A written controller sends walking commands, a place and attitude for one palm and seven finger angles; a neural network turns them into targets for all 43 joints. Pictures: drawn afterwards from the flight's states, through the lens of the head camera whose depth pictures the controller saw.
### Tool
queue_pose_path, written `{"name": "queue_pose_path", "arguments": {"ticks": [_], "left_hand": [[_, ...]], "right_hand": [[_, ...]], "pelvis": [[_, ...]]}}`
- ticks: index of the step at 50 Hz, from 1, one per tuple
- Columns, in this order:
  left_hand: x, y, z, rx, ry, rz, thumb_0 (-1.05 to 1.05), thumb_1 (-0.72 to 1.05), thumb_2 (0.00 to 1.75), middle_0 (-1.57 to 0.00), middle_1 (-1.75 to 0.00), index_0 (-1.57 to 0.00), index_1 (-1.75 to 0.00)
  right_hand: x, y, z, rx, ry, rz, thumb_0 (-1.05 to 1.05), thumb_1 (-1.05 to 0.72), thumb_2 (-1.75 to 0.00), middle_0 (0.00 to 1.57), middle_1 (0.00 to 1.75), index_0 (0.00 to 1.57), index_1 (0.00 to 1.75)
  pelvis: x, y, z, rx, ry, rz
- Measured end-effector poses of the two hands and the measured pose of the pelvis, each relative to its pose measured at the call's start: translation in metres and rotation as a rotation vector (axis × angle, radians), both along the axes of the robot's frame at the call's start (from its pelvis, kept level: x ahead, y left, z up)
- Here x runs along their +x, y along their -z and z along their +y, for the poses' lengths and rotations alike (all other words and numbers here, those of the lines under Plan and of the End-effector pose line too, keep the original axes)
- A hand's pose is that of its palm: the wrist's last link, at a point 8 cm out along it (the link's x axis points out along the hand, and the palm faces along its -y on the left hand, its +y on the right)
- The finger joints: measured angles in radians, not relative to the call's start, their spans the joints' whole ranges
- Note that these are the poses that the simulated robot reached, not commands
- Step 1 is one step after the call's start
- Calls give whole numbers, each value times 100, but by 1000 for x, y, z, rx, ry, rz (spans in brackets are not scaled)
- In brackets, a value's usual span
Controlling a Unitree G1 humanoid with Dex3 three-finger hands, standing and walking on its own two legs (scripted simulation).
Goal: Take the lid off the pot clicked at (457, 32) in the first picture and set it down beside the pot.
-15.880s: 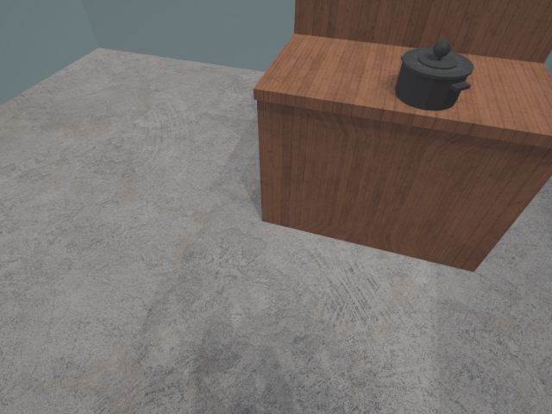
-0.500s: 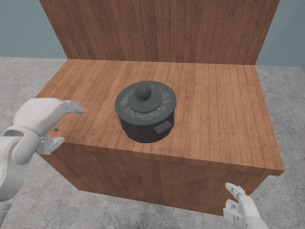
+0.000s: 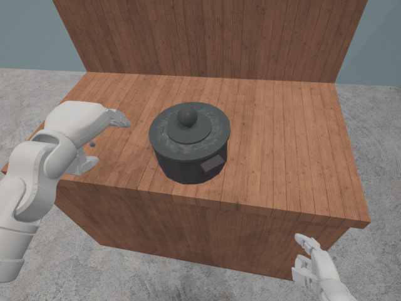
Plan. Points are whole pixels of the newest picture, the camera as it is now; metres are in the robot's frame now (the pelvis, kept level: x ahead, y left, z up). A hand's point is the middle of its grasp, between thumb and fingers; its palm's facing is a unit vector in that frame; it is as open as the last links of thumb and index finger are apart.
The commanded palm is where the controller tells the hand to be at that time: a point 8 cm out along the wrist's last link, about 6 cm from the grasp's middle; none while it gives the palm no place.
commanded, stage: move the open hand above the knob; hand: left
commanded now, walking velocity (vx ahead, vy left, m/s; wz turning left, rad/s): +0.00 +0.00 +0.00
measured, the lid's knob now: (187, 116) +0.49 +0.09 +0.09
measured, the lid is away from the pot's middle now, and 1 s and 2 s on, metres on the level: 0.00 0.00 0.00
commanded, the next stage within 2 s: none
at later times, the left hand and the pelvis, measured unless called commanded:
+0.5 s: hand (128, 131) +0.38 +0.18 +0.15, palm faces -0.22 -0.05 -0.97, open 10.4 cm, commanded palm +0.36 +0.18 +0.23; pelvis +0.02 -0.01 +0.00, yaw -1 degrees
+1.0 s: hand (152, 97) +0.45 +0.14 +0.18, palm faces -0.13 -0.06 -0.99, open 10.4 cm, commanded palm +0.42 +0.13 +0.23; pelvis +0.03 -0.01 +0.00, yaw -1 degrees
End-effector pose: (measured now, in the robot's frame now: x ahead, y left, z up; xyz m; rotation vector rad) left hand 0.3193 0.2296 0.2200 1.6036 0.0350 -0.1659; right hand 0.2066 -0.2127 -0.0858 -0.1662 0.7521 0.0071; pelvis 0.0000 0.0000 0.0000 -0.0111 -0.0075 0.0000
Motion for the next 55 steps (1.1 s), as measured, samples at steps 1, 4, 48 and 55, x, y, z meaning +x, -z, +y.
{"name": "queue_pose_path", "arguments": {"ticks": [1, 4, 48, 55], "left_hand": [[5, -6, 2, -3, -18, -16, 0, -36, 149, -84, -8, -83, -8], [14, -18, 6, -57, -81, -45, 0, -36, 149, -83, -8, -83, -8], [107, -13, -87, -69, 35, 17, 0, -36, 149, -83, -8, -83, -8], [110, 2, -103, -88, 8, 69, 0, -35, 149, -83, -8, -82, -8]], "right_hand": [[-1, 1, -2, 1, 2, 5, 1, -90, -90, 20, 30, 20, 30], [-2, 3, -7, 22, 11, 15, 1, -90, -90, 20, 30, 20, 30], [1, 17, -25, 52, 78, 86, 1, -90, -90, 20, 30, 20, 30], [-9, 22, -27, 87, 89, 124, 1, -90, -90, 20, 30, 20, 30]], "pelvis": [[1, 0, -1, 0, -2, 1], [4, 0, -4, 1, 1, 9], [28, 1, -12, 21, 17, 43], [33, 1, -11, 24, 21, 54]]}}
